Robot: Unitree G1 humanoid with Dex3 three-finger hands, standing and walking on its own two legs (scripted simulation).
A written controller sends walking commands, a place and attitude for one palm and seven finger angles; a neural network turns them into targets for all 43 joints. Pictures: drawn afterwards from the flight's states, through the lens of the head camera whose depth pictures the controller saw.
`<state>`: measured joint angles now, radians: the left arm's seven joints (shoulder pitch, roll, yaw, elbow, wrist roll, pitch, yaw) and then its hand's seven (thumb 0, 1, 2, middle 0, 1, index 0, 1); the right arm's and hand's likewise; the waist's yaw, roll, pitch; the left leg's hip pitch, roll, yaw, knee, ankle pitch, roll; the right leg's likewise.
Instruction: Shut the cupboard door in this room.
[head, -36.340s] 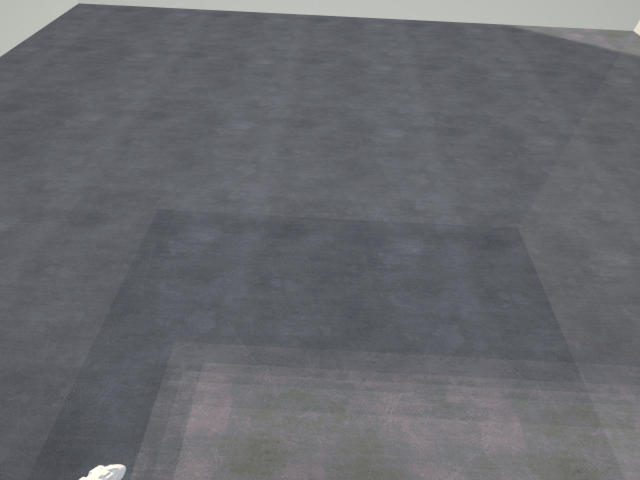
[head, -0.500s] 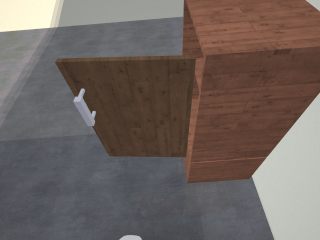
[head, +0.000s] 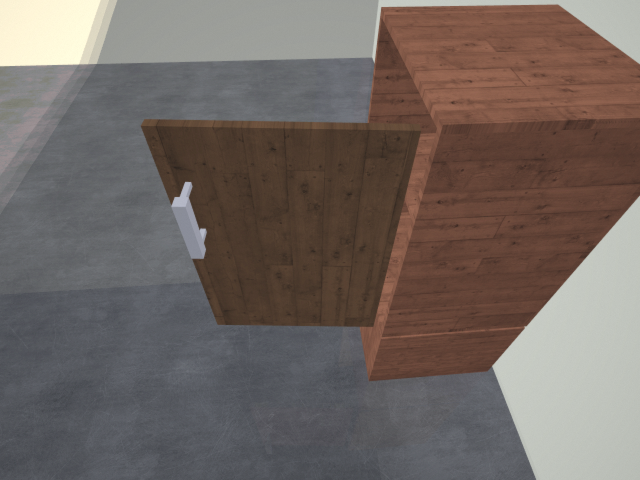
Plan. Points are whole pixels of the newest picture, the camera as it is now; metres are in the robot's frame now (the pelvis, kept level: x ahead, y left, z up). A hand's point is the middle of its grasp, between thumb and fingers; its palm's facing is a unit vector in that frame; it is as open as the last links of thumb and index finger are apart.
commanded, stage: come to a stop and stand still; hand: left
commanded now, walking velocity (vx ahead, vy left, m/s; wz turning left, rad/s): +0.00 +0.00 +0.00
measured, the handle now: (192, 221) +0.51 +0.26 -0.01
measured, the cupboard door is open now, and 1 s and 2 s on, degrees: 85 85 85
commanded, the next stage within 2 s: look again from close up in 0.12 s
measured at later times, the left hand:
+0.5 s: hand out of the picture +0.00 +0.19 -0.18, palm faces +0.01 -0.98 -0.21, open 7.4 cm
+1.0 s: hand out of the picture +0.00 +0.17 -0.18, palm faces +0.05 -0.98 -0.17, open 7.4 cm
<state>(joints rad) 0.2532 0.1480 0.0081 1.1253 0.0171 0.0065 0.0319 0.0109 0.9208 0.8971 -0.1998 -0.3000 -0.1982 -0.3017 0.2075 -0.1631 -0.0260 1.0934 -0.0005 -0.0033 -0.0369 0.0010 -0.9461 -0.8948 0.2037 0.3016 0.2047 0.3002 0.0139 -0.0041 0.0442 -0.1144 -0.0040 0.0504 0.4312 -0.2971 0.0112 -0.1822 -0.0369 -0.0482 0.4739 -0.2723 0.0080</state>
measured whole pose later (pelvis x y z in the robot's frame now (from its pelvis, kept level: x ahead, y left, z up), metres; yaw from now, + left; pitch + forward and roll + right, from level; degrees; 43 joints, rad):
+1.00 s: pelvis +0.00 +0.00 -0.01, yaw +1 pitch -1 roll +0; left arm 0.29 0.15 0.01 1.09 0.03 -0.01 0.02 0.00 0.90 0.90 -0.20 -0.30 -0.20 -0.30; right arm 0.30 -0.16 0.01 1.10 -0.02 0.00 -0.01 0.00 -0.91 -0.90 0.20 0.30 0.20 0.30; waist 0.01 0.00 0.03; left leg -0.18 0.00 0.03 0.56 -0.37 0.02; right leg -0.22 -0.03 -0.07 0.55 -0.32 0.00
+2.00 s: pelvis +0.09 +0.03 +0.00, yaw +1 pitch +0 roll +0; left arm 0.29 0.16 -0.01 1.11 0.02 0.00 0.03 0.00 0.91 0.90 -0.20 -0.30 -0.20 -0.30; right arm 0.21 -0.17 0.00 1.07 -0.01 -0.01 -0.02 0.00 -0.95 -0.89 0.20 0.30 0.20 0.30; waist 0.03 -0.01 0.04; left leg -0.15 0.03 0.08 0.43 -0.27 0.00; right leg -0.21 -0.02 -0.07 0.44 -0.22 -0.01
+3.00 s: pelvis +0.07 +0.02 -0.02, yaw +4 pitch +4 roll +1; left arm 0.37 0.16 0.08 0.24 -0.16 -0.22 0.04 0.02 0.92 0.90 -0.24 -0.35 -0.24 -0.35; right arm 0.30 -0.26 -0.03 0.82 0.01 -0.31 -0.05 0.02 -0.92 -0.89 0.20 0.30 0.20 0.30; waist -0.03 0.02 -0.05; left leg -0.38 0.01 0.05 0.69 -0.37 0.00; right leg -0.43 -0.06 -0.10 0.71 -0.34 -0.01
